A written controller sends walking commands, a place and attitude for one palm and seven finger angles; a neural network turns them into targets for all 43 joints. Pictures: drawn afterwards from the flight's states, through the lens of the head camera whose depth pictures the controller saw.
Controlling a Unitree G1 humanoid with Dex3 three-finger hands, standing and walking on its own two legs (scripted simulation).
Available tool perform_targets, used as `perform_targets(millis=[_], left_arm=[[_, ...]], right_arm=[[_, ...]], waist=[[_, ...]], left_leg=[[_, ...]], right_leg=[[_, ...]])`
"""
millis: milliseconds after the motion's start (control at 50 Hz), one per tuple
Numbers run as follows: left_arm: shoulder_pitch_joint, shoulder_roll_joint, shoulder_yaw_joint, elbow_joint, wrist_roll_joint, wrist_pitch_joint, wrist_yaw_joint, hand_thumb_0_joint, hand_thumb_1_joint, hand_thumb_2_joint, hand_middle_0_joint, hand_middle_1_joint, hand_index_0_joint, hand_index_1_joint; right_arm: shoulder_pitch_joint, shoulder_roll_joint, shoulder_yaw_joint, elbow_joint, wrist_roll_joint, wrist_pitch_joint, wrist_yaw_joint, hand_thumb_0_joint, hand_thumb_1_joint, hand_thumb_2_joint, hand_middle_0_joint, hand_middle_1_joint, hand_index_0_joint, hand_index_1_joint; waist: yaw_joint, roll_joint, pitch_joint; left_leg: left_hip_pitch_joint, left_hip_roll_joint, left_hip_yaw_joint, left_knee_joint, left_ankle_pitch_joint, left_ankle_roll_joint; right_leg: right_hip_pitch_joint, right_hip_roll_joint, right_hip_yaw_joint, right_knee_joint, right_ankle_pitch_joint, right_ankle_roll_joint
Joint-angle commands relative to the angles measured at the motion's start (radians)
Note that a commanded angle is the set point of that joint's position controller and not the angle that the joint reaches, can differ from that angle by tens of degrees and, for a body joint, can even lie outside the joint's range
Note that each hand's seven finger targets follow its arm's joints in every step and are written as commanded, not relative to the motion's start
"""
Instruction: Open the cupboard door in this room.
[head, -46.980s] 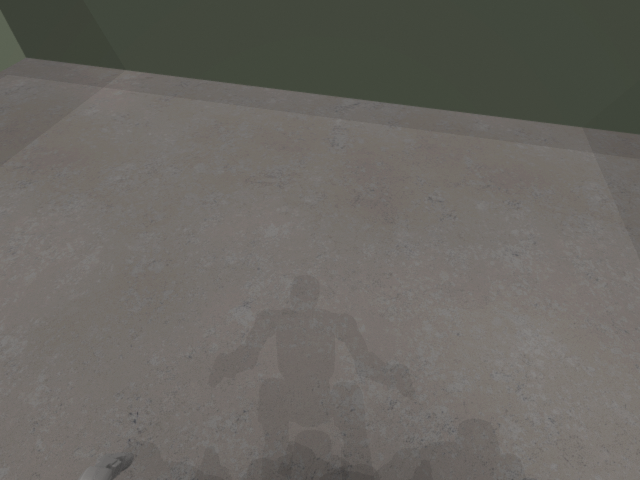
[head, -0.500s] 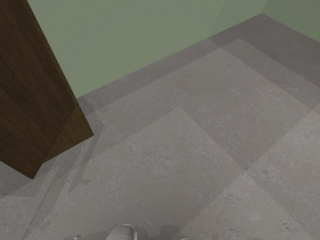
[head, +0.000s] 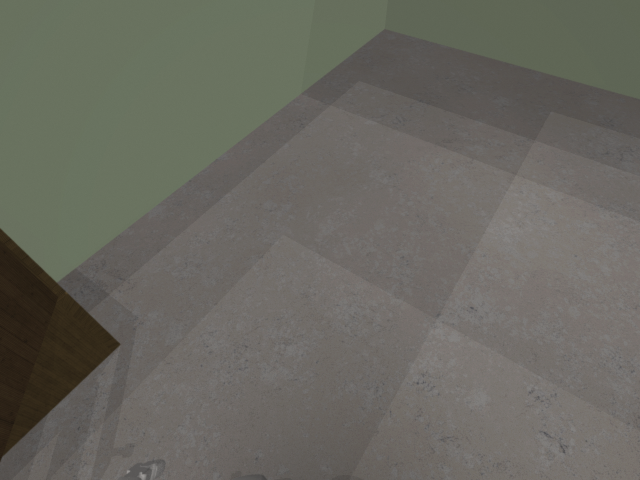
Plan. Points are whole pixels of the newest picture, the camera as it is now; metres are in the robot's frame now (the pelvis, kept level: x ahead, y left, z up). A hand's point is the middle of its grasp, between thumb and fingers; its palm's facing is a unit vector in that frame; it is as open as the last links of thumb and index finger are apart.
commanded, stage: walk to a spot facing it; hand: left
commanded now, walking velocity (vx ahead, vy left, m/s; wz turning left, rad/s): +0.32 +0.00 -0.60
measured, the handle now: out of the picture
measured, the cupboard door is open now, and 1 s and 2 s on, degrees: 41 41 41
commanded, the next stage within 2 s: turn to face it in 1.26 s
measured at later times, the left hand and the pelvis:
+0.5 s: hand (204, 375) +0.29 +0.21 -0.15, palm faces -0.25 -0.95 -0.17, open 7.4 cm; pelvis +0.16 +0.03 +0.02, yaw -17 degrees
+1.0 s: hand (320, 272) +0.49 +0.03 -0.14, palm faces -0.44 -0.87 -0.23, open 7.1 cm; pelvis +0.33 -0.10 +0.02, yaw -29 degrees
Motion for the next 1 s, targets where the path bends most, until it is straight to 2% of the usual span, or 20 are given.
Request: perform_targets(millis=[0,60,180,220,240,260,280,320,360,420,620,680,700,720,740,760,780,820,880,980], left_arm=[[0.087,0.201,0.054,-0.037,0.002,-0.032,0.037,0.0,0.9,0.9,-0.2,-0.3,-0.2,-0.3],[0.08,0.186,0.047,-0.035,0.001,-0.054,0.027,0.0,0.9,0.9,-0.2,-0.3,-0.2,-0.3],[0.109,0.207,0.054,-0.008,0.006,-0.055,0.015,0.0,0.9,0.9,-0.2,-0.3,-0.2,-0.3],[0.06,0.187,0.052,-0.013,0.003,-0.053,0.014,0.0,0.9,0.9,-0.2,-0.3,-0.2,-0.3],[0.047,0.135,0.042,-0.021,0.002,-0.051,0.01,0.0,0.9,0.9,-0.2,-0.3,-0.2,-0.3],[0.078,0.062,0.027,-0.035,-0.012,-0.047,0.0,0.0,0.9,0.9,-0.2,-0.3,-0.2,-0.3],[0.04,0.07,0.023,-0.062,-0.006,-0.05,-0.001,0.0,0.9,0.9,-0.2,-0.3,-0.2,-0.3],[-0.014,0.076,0.032,-0.063,0.01,-0.06,-0.01,0.0,0.9,0.9,-0.2,-0.3,-0.2,-0.3],[-0.005,0.051,0.035,-0.03,0.019,-0.041,-0.024,0.0,0.9,0.9,-0.2,-0.3,-0.2,-0.3],[0.018,0.014,0.02,-0.022,0.016,-0.025,-0.037,0.0,0.9,0.9,-0.2,-0.3,-0.2,-0.3],[-0.235,-0.002,-0.002,-0.084,0.01,-0.019,-0.037,0.0,0.9,0.9,-0.2,-0.3,-0.2,-0.3],[-0.141,0.026,0.007,-0.056,0.009,-0.029,-0.029,0.0,0.9,0.9,-0.2,-0.3,-0.2,-0.3],[0.003,0.054,0.017,-0.014,0.012,-0.038,-0.021,0.0,0.9,0.9,-0.2,-0.3,-0.2,-0.3],[0.192,0.128,0.039,0.045,0.019,-0.051,-0.009,0.0,0.9,0.9,-0.2,-0.3,-0.2,-0.3],[0.343,0.251,0.075,0.077,0.015,-0.059,0.01,0.0,0.9,0.9,-0.2,-0.3,-0.2,-0.3],[0.315,0.271,0.077,0.082,-0.013,-0.054,0.023,0.0,0.9,0.9,-0.2,-0.3,-0.2,-0.3],[0.228,0.244,0.066,0.068,-0.022,-0.05,0.025,0.0,0.9,0.9,-0.2,-0.3,-0.2,-0.3],[0.092,0.136,0.033,0.024,-0.014,-0.063,0.036,0.0,0.9,0.9,-0.2,-0.3,-0.2,-0.3],[0.061,0.084,0.02,0.035,-0.006,-0.086,0.035,0.0,0.9,0.9,-0.2,-0.3,-0.2,-0.3],[0.131,0.068,0.023,0.081,-0.006,-0.104,0.027,0.0,0.9,0.9,-0.2,-0.3,-0.2,-0.3]], right_arm=[[-0.171,-0.109,-0.044,-0.153,0.004,-0.048,0.013,0.0,-0.9,-0.9,0.2,0.3,0.2,0.3],[-0.163,-0.068,-0.039,-0.143,0.004,-0.047,0.023,0.0,-0.9,-0.9,0.2,0.3,0.2,0.3],[-0.155,-0.05,-0.037,-0.15,0.011,-0.079,0.021,0.0,-0.9,-0.9,0.2,0.3,0.2,0.3],[-0.031,-0.076,-0.041,-0.109,0.01,-0.095,0.007,0.0,-0.9,-0.9,0.2,0.3,0.2,0.3],[0.092,-0.135,-0.052,-0.066,0.007,-0.103,-0.01,0.0,-0.9,-0.9,0.2,0.3,0.2,0.3],[0.239,-0.257,-0.082,-0.036,-0.019,-0.112,-0.02,0.0,-0.9,-0.9,0.2,0.3,0.2,0.3],[0.302,-0.277,-0.073,-0.029,-0.021,-0.106,-0.029,0.0,-0.9,-0.9,0.2,0.3,0.2,0.3],[0.18,-0.204,-0.053,-0.064,-0.02,-0.108,-0.022,0.0,-0.9,-0.9,0.2,0.3,0.2,0.3],[0.081,-0.114,-0.024,-0.07,-0.014,-0.116,-0.024,0.0,-0.9,-0.9,0.2,0.3,0.2,0.3],[0.118,-0.075,-0.011,-0.033,-0.003,-0.134,-0.031,0.0,-0.9,-0.9,0.2,0.3,0.2,0.3],[0.243,-0.065,-0.007,0.056,-0.015,-0.119,-0.022,0.0,-0.9,-0.9,0.2,0.3,0.2,0.3],[0.234,-0.093,-0.008,0.07,-0.014,-0.112,-0.024,0.0,-0.9,-0.9,0.2,0.3,0.2,0.3],[0.205,-0.096,-0.009,0.066,-0.009,-0.109,-0.021,0.0,-0.9,-0.9,0.2,0.3,0.2,0.3],[0.166,-0.077,-0.004,0.051,0.008,-0.115,-0.012,0.0,-0.9,-0.9,0.2,0.3,0.2,0.3],[0.172,-0.013,0.007,0.006,0.027,-0.116,-0.009,0.0,-0.9,-0.9,0.2,0.3,0.2,0.3],[0.092,-0.049,-0.004,-0.014,0.026,-0.114,-0.011,0.0,-0.9,-0.9,0.2,0.3,0.2,0.3],[0.053,-0.034,-0.013,-0.018,0.023,-0.114,-0.008,0.0,-0.9,-0.9,0.2,0.3,0.2,0.3],[0.048,-0.02,-0.015,0.012,0.012,-0.096,-0.012,0.0,-0.9,-0.9,0.2,0.3,0.2,0.3],[0.102,0.02,-0.012,0.046,-0.003,-0.066,-0.004,0.0,-0.9,-0.9,0.2,0.3,0.2,0.3],[-0.013,0.032,-0.021,0.003,-0.004,-0.067,0.018,0.0,-0.9,-0.9,0.2,0.3,0.2,0.3]], waist=[[0.056,-0.26,-0.016],[0.03,-0.197,0.003],[0.033,-0.214,-0.024],[-0.036,-0.153,-0.056],[-0.092,-0.003,-0.1],[-0.145,0.33,-0.2],[-0.152,0.312,-0.199],[-0.087,0.069,-0.046],[-0.019,0.109,0.051],[-0.001,0.159,-0.031],[-0.056,0.079,0.027],[-0.002,0.049,-0.03],[0.074,0.017,-0.085],[0.158,-0.089,-0.196],[0.197,-0.356,-0.342],[0.176,-0.289,-0.303],[0.133,-0.183,-0.147],[0.041,-0.152,-0.079],[-0.021,-0.138,-0.058],[0.002,-0.114,-0.051]], left_leg=[[-0.361,0.002,-0.109,0.206,0.111,-0.015],[-0.239,-0.025,-0.068,0.063,0.209,-0.033],[-0.037,-0.099,-0.033,-0.243,0.228,-0.018],[0.208,-0.111,-0.02,-0.409,0.293,-0.016],[0.416,-0.051,-0.084,-0.471,0.227,0.0],[0.579,0.253,-0.484,-0.595,-0.007,0.092],[0.517,0.389,-0.699,-0.73,-0.155,0.175],[0.299,0.354,-0.592,-0.751,-0.105,0.204],[0.175,0.246,-0.349,-0.762,0.077,0.131],[0.287,0.162,-0.099,-0.694,0.493,0.102],[0.335,0.221,0.045,-0.705,0.587,0.143],[0.337,0.222,0.092,-0.541,0.858,0.13],[0.273,0.184,0.123,-0.352,0.927,0.101],[0.071,0.123,0.172,-0.095,0.795,0.06],[-0.258,-0.076,0.167,0.285,-0.023,-0.001],[-0.361,-0.056,-0.026,0.44,-0.078,0.02],[-0.417,-0.007,-0.063,0.457,0.025,0.017],[-0.285,0.045,-0.093,0.354,0.146,-0.002],[-0.168,0.03,-0.065,0.18,0.204,-0.011],[-0.218,0.007,-0.055,-0.011,0.353,-0.013]], right_leg=[[0.196,-0.282,0.455,-0.406,-0.188,-0.186],[0.098,-0.229,0.343,-0.403,-0.02,-0.17],[0.075,-0.2,0.361,-0.345,-0.029,-0.159],[-0.05,-0.15,0.319,-0.244,-0.04,-0.117],[-0.169,-0.078,0.262,-0.069,-0.036,-0.077],[-0.367,0.07,0.091,0.295,-0.242,-0.005],[-0.432,0.057,0.104,0.528,-0.294,0.0],[-0.461,-0.046,0.109,0.671,-0.15,-0.005],[-0.437,-0.092,0.089,0.68,0.016,0.013],[-0.431,-0.083,0.04,0.598,0.1,0.032],[-0.311,-0.073,-0.057,0.122,0.141,-0.004],[-0.089,-0.013,-0.098,0.036,0.061,-0.048],[0.114,0.011,-0.1,-0.037,0.092,-0.072],[0.432,-0.076,0.019,-0.069,0.088,-0.117],[0.681,-0.397,0.548,-0.198,0.124,-0.239],[0.618,-0.432,0.639,-0.3,0.18,-0.261],[0.506,-0.419,0.53,-0.325,0.203,-0.265],[0.208,-0.327,0.375,-0.356,0.245,-0.205],[0.07,-0.244,0.222,-0.385,0.339,-0.181],[0.129,-0.21,0.226,-0.434,0.172,-0.187]])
